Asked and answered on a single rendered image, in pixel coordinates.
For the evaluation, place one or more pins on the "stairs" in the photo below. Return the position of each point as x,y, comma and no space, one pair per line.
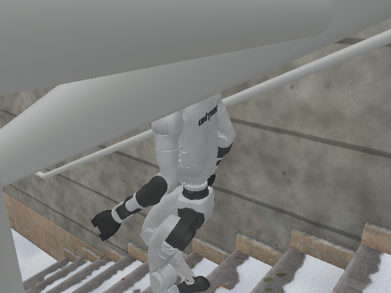
369,271

